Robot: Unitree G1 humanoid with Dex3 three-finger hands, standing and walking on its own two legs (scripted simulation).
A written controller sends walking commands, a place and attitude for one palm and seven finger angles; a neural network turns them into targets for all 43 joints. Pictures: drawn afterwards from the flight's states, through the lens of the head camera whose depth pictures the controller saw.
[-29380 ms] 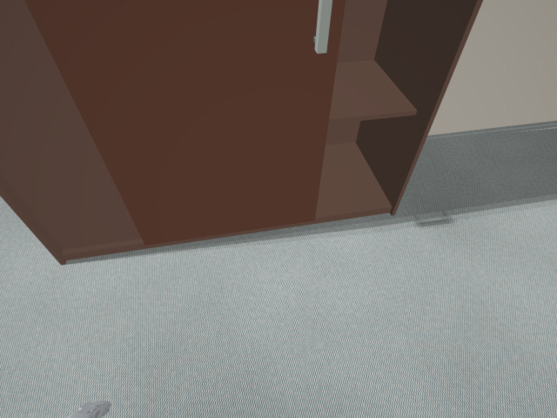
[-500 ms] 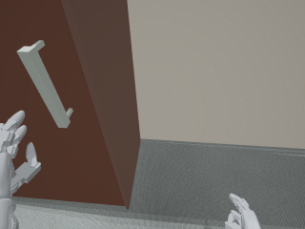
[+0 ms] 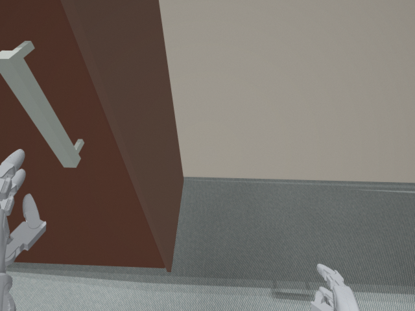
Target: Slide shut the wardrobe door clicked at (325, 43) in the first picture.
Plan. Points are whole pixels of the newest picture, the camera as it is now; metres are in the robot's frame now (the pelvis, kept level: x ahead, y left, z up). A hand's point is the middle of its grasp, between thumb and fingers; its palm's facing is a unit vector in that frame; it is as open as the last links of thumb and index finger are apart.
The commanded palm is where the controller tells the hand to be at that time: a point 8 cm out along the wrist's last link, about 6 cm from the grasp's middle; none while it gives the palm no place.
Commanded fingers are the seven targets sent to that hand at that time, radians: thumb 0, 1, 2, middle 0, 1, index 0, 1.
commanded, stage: step back with the hand held close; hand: left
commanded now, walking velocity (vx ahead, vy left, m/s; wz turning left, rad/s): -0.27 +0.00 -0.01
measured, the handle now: (51, 111) +0.40 +0.33 +0.20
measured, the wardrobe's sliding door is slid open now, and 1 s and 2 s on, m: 0.00 0.00 0.00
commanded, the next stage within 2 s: stop stepping back and stand still in 1.56 s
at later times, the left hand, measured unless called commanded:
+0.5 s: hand out of the picture +0.14 +0.31 +0.15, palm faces +0.50 -0.76 -0.43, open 7.4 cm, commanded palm +0.08 +0.34 +0.18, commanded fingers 0.00 0.90 0.90 -0.20 -0.30 -0.20 -0.30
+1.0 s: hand out of the picture +0.11 +0.32 +0.16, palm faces +0.51 -0.75 -0.42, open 7.4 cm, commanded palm +0.04 +0.35 +0.18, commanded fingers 0.00 0.90 0.90 -0.20 -0.30 -0.20 -0.30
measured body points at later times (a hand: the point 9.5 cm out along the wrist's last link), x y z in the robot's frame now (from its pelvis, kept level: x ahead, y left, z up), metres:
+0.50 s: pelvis -0.06 +0.04 -0.02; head -0.05 +0.05 +0.43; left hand +0.11 +0.35 +0.17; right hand +0.12 -0.19 -0.09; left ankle +0.02 +0.09 -0.74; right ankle +0.00 -0.07 -0.74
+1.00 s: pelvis -0.09 +0.05 -0.03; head -0.08 +0.07 +0.42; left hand +0.07 +0.36 +0.18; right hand +0.09 -0.19 -0.09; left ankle +0.02 +0.09 -0.74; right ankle -0.02 -0.07 -0.73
